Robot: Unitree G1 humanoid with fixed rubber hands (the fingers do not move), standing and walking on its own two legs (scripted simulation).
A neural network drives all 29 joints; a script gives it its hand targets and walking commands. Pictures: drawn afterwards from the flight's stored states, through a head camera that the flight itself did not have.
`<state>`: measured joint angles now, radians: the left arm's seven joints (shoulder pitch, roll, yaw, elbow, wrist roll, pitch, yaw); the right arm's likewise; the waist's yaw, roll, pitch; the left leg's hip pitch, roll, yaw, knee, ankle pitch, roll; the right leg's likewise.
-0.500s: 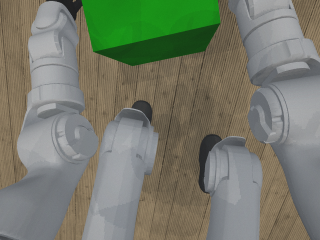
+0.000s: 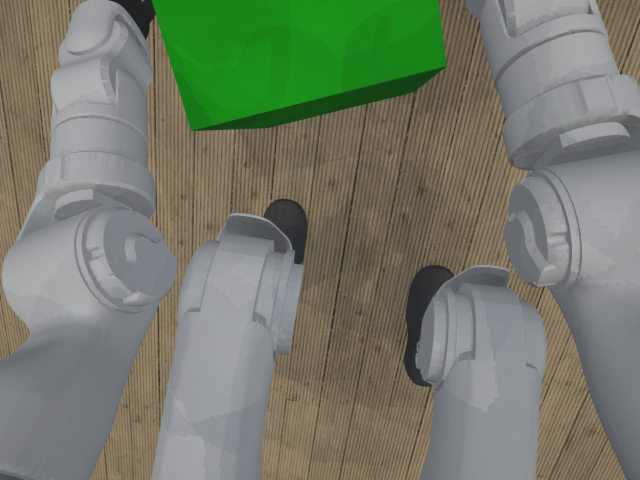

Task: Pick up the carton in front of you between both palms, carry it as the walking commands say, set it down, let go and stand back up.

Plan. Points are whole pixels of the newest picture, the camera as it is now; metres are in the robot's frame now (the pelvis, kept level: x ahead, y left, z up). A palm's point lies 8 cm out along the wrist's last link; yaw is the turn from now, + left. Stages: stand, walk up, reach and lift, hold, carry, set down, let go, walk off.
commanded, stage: set down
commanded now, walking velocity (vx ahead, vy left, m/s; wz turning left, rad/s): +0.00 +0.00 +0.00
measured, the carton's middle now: (307, 7) +0.51 +0.14 -0.26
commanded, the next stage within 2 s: let go in 1.28 s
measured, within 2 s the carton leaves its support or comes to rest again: neither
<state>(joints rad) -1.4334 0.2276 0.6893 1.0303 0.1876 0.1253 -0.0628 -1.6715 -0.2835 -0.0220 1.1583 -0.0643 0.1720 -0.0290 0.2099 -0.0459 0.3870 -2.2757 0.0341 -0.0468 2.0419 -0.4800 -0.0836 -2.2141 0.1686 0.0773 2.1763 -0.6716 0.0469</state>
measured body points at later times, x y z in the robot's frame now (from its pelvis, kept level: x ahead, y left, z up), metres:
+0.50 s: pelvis -0.01 +0.01 +0.02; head +0.36 +0.06 +0.26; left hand +0.49 +0.34 -0.12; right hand +0.62 +0.00 -0.11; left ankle +0.14 +0.15 -0.36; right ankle +0.08 -0.11 -0.36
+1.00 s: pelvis +0.01 +0.02 +0.13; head +0.35 +0.06 +0.42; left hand +0.48 +0.35 +0.03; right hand +0.63 -0.01 +0.03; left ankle +0.13 +0.15 -0.36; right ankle +0.08 -0.11 -0.36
